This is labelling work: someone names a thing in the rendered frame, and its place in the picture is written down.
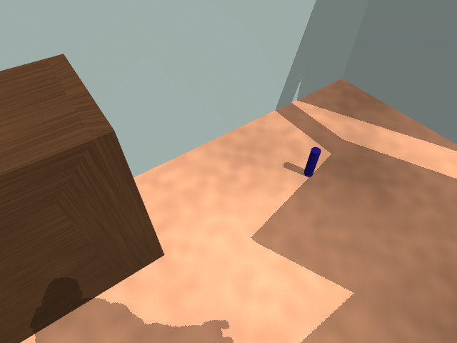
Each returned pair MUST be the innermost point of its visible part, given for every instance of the can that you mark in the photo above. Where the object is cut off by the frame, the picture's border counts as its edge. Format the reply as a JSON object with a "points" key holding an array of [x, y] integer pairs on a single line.
{"points": [[312, 161]]}

